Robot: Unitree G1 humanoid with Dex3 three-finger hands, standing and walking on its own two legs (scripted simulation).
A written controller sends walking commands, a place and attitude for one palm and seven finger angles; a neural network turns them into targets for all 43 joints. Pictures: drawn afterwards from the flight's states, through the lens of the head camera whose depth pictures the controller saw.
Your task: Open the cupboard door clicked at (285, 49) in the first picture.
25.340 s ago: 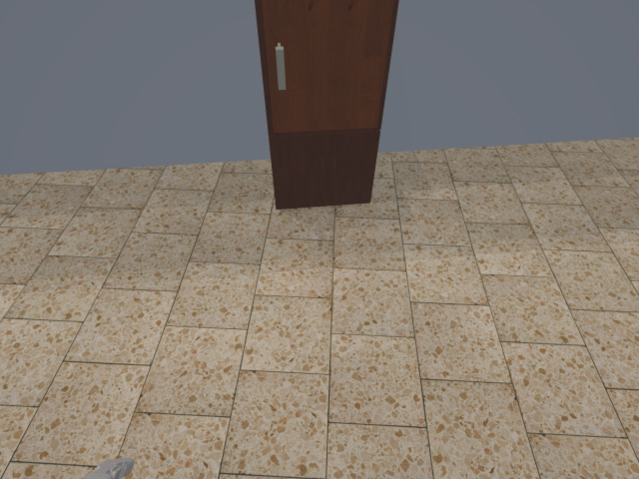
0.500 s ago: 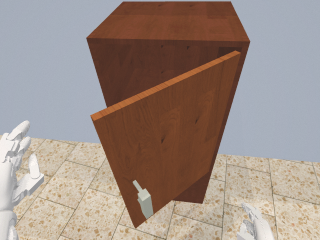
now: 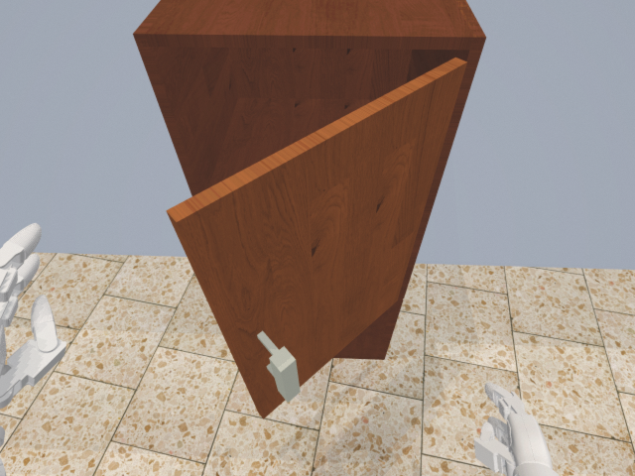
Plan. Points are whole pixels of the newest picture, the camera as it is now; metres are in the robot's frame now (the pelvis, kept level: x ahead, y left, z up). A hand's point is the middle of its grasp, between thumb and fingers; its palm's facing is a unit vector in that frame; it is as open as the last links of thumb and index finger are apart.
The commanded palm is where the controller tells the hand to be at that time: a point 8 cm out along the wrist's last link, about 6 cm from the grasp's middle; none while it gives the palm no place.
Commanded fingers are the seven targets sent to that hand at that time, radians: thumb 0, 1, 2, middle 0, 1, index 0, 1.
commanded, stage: step back with the hand held close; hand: left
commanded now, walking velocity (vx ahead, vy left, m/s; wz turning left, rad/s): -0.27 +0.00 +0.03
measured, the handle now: (277, 365) +0.28 +0.08 -0.09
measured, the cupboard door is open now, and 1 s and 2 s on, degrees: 44 44 44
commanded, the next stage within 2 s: stop stepping back and stand still in 0.82 s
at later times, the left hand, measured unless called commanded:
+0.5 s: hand out of the picture +0.08 +0.27 +0.16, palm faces +0.50 -0.73 -0.46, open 7.4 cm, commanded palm +0.01 +0.31 +0.17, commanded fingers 0.00 0.90 0.90 -0.20 -0.30 -0.20 -0.30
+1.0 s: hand out of the picture -0.02 +0.22 +0.16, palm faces +0.39 -0.80 -0.46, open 7.4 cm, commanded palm -0.09 +0.27 +0.17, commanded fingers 0.00 0.90 0.90 -0.20 -0.30 -0.20 -0.30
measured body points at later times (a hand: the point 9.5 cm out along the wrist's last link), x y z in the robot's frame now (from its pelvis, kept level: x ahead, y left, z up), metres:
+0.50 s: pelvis -0.10 +0.00 -0.02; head -0.08 +0.01 +0.43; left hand +0.05 +0.31 +0.18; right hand +0.09 -0.22 -0.10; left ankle +0.01 +0.11 -0.73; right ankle -0.01 -0.12 -0.74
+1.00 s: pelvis -0.23 -0.03 -0.03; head -0.18 -0.01 +0.42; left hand -0.05 +0.26 +0.19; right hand -0.03 -0.23 -0.11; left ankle -0.04 +0.10 -0.73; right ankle -0.38 -0.13 -0.75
